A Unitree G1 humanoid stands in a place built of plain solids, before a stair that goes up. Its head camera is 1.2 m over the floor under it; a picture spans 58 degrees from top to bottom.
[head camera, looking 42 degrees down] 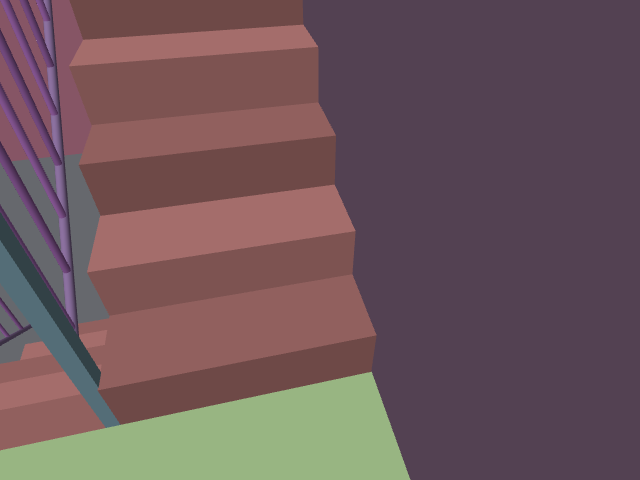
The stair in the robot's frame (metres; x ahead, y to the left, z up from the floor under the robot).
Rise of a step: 0.18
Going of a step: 0.24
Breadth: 0.74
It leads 13 degrees to the left of straight ahead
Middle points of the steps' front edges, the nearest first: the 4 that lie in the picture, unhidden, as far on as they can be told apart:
0.64 0.20 0.19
0.88 0.26 0.37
1.12 0.31 0.55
1.35 0.37 0.74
